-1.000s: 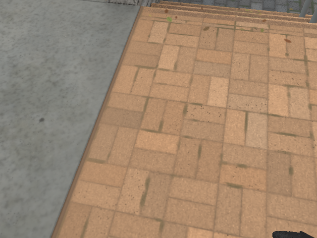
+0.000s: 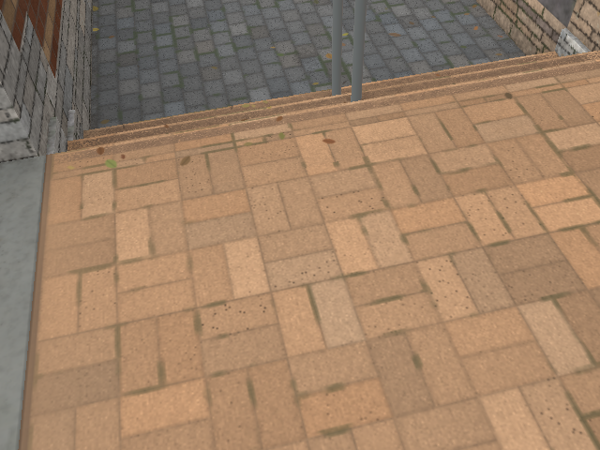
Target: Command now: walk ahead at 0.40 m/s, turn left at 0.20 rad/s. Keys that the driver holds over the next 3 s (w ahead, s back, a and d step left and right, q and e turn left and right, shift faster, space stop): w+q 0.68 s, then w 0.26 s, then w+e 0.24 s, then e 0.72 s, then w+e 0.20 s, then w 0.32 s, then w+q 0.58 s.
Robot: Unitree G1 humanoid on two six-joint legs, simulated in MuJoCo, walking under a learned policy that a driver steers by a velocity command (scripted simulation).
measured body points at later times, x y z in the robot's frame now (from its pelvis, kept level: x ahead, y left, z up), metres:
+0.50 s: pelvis +0.25 +0.11 +0.00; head +0.28 +0.14 +0.45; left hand +0.38 +0.41 -0.09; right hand +0.38 -0.15 -0.10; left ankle +0.19 +0.15 -0.75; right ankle +0.46 -0.04 -0.68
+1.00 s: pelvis +0.52 +0.18 +0.00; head +0.55 +0.19 +0.45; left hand +0.40 +0.43 -0.12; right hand +0.82 +0.06 -0.09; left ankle +0.56 +0.38 -0.69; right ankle +0.54 +0.07 -0.75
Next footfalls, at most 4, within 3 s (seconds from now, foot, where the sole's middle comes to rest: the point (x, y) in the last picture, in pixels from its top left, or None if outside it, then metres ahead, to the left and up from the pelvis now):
0.18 left None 0.23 0.16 -0.78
0.70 right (298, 418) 0.58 0.09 -0.78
1.16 left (155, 378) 0.67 0.43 -0.78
1.62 right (242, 310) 0.87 0.24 -0.78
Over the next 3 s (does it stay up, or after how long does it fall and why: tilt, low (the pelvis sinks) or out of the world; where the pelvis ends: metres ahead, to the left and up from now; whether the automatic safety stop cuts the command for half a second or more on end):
stays up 1.14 0.27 -0.03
